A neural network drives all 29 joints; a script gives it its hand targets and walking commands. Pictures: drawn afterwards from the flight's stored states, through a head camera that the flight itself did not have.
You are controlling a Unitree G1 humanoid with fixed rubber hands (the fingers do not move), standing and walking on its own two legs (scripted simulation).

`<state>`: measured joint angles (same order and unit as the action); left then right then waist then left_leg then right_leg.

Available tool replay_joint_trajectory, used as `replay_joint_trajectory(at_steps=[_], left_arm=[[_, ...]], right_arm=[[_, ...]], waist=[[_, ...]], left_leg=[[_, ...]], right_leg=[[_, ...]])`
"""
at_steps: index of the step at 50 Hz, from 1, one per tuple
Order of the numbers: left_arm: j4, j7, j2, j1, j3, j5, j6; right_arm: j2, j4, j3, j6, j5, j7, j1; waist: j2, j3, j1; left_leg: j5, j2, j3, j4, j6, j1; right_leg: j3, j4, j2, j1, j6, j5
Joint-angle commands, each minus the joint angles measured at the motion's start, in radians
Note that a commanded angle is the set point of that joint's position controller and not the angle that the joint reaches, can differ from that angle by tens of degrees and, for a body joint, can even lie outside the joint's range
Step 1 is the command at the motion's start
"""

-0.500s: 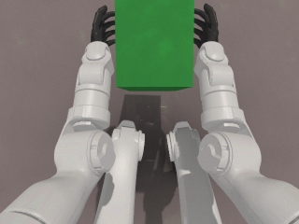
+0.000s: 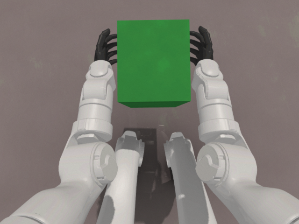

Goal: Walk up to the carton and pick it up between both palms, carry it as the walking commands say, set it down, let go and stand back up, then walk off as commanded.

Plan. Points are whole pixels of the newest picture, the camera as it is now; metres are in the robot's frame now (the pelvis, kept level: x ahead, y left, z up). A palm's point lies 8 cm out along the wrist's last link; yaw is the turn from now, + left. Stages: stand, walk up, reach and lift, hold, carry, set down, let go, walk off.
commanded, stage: reach and lift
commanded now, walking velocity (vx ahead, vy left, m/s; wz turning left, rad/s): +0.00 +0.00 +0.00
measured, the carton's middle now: (152, 74) +0.47 +0.01 -0.14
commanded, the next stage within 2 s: none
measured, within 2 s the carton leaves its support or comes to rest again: neither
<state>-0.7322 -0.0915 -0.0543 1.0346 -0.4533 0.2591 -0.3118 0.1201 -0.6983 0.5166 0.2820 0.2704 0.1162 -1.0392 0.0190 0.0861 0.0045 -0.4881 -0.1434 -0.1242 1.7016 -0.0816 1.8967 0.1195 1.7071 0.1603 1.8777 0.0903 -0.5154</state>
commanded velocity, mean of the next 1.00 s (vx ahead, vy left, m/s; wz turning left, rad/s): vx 0.00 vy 0.00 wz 0.00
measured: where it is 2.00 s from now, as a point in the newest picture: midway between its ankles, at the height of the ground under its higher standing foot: (151, 174)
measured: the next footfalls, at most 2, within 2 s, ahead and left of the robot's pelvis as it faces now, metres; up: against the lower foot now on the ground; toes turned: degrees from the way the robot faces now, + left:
none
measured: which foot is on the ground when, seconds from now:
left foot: down 0.00-1.00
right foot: down 0.00-1.00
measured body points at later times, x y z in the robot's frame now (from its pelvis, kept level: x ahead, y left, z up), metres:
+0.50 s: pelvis +0.02 +0.00 +0.06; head +0.24 +0.01 +0.45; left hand +0.48 +0.14 -0.01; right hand +0.48 -0.11 +0.00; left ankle +0.11 +0.13 -0.48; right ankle +0.11 -0.13 -0.48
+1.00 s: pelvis +0.04 +0.00 +0.12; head +0.22 +0.01 +0.54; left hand +0.46 +0.14 +0.07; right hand +0.46 -0.12 +0.08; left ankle +0.11 +0.13 -0.48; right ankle +0.11 -0.13 -0.48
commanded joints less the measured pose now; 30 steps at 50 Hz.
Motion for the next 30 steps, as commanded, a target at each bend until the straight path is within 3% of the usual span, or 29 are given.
replay_joint_trajectory(at_steps=[1,30], left_arm=[[-0.040,0.216,-1.046,0.634,0.496,-0.117,0.034],[-0.031,0.199,-1.110,0.425,0.548,-0.112,0.069]], right_arm=[[1.046,-0.147,-0.507,0.012,-0.101,-0.223,-0.563],[1.090,-0.122,-0.562,-0.025,-0.085,-0.225,-0.350]], waist=[[-0.031,0.964,0.011],[-0.037,0.864,-0.001]], left_leg=[[0.171,-0.056,0.192,-0.199,0.032,-0.602],[0.195,-0.058,0.150,-0.415,0.032,-0.833]], right_leg=[[-0.184,-0.202,0.059,-0.494,-0.040,0.160],[-0.152,-0.421,0.049,-0.730,-0.045,0.194]])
